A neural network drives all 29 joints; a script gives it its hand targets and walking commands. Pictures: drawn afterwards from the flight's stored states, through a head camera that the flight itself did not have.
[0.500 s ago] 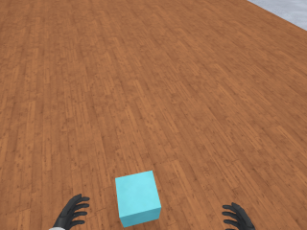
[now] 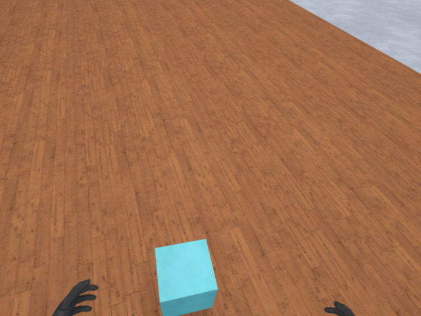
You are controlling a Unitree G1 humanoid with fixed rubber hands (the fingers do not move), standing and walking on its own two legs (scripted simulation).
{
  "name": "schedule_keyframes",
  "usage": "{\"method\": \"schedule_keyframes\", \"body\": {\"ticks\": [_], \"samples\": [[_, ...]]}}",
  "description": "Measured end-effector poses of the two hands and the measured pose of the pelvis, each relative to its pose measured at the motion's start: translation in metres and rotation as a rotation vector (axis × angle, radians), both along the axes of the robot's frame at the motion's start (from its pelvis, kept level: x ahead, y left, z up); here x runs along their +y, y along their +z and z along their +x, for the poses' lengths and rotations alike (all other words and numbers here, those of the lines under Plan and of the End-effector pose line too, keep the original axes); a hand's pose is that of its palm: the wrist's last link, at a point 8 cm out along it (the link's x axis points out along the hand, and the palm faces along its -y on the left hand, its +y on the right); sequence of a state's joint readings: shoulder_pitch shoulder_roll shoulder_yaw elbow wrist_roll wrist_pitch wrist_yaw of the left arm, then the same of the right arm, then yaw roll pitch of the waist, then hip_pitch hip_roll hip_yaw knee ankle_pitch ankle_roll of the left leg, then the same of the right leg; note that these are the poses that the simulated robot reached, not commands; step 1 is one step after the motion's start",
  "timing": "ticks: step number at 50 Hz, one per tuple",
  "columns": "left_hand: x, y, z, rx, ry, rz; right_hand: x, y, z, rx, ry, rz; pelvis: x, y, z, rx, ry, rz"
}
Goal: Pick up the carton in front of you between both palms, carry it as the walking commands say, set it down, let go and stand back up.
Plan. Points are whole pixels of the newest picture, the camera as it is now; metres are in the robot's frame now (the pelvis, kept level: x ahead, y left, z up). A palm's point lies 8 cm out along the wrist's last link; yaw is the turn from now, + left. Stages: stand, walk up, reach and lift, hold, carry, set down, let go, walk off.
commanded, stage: stand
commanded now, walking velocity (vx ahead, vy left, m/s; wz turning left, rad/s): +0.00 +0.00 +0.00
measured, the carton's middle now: (184, 279) +0.42 +0.07 -0.64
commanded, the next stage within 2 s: none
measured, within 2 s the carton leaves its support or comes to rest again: neither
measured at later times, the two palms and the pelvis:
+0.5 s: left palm (52, 315) +0.16 +0.30 -0.10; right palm out of the picture +0.14 -0.27 -0.07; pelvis +0.03 +0.02 +0.00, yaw -1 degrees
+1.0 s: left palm out of the picture +0.11 +0.31 -0.10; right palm out of the picture +0.10 -0.29 -0.08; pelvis +0.01 +0.02 +0.01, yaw -1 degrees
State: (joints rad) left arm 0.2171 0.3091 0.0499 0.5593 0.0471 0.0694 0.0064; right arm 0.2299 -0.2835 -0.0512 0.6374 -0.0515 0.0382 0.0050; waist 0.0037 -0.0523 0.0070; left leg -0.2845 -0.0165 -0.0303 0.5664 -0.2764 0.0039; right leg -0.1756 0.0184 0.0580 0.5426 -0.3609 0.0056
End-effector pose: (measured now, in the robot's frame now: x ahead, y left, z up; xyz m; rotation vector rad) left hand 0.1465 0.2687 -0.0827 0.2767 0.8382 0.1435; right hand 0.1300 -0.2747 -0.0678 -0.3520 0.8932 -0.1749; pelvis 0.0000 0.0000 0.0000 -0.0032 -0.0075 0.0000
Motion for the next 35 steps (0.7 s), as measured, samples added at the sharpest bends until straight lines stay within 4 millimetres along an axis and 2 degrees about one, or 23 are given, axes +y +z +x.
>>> {"method": "schedule_keyframes", "body": {"ticks": [3, 7, 20, 26, 35], "samples": [[0.01, -0.009, -0.002, 0.036, -0.003, 0.007, -0.012, 0.002, -0.005, 0.029, -0.029, -0.039, 0.003, 0.0, 0.006, 0.01, -0.005, -0.003], [0.017, -0.016, 0.001, 0.074, -0.007, 0.012, -0.017, 0.003, -0.003, 0.047, -0.051, -0.062, 0.007, 0.0, 0.014, 0.017, -0.01, -0.006], [0.025, -0.018, 0.021, 0.101, -0.021, 0.031, 0.0, -0.005, 0.012, 0.061, -0.072, -0.035, 0.017, 0.003, 0.027, 0.013, -0.023, -0.002], [0.03, -0.017, 0.016, 0.117, -0.019, 0.044, 0.0, -0.007, 0.006, 0.077, -0.081, -0.03, 0.019, 0.004, 0.026, 0.005, -0.024, -0.001], [0.035, -0.018, -0.004, 0.156, -0.009, 0.055, -0.007, -0.008, -0.007, 0.104, -0.091, -0.036, 0.018, 0.007, 0.019, -0.008, -0.024, -0.001]]}}
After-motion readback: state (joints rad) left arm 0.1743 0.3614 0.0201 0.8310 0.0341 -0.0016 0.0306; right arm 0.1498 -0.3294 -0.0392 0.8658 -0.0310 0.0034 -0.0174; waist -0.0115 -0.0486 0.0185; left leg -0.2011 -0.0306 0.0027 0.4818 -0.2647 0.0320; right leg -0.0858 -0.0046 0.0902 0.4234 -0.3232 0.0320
